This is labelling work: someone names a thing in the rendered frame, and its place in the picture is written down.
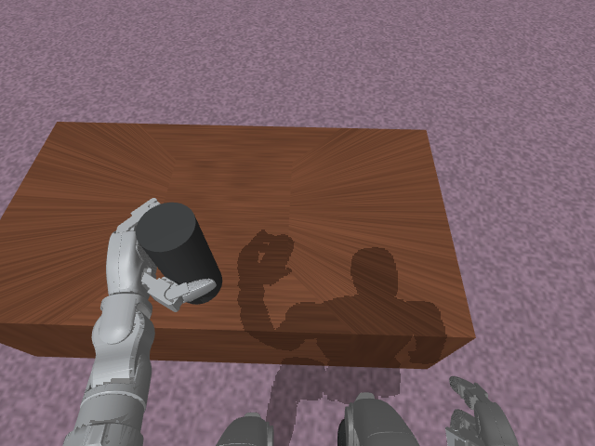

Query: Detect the can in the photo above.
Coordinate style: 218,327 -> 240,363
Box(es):
136,203 -> 222,305

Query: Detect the left robot arm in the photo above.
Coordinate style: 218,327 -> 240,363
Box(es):
62,292 -> 155,446

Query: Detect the right robot hand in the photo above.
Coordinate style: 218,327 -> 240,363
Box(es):
445,376 -> 519,446

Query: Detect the left robot hand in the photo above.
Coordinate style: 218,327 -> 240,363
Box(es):
106,198 -> 217,312

